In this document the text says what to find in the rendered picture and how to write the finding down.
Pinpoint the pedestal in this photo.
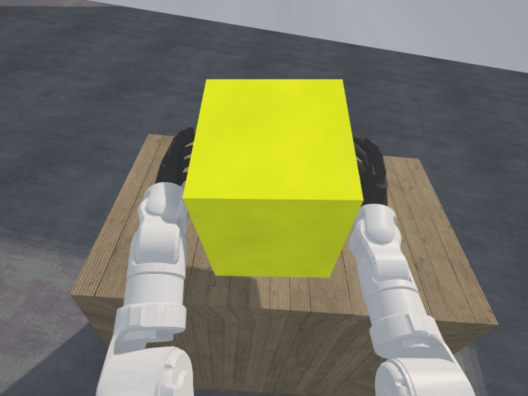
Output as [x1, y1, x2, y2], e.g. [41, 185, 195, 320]
[70, 134, 498, 396]

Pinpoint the robot right forearm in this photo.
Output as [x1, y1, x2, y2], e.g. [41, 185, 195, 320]
[349, 204, 475, 396]

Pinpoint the carton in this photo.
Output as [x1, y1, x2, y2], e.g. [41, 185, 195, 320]
[182, 79, 363, 278]

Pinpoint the right robot hand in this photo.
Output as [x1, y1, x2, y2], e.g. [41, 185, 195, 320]
[352, 135, 388, 206]

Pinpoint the robot left forearm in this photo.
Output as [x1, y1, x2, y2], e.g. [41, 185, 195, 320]
[96, 182, 187, 396]

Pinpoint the robot left upper arm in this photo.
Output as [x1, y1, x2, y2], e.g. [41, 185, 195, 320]
[97, 346, 194, 396]

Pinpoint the robot right upper arm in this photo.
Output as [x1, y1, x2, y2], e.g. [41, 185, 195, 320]
[375, 358, 474, 396]

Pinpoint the left robot hand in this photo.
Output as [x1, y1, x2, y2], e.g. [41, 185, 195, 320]
[155, 127, 196, 186]

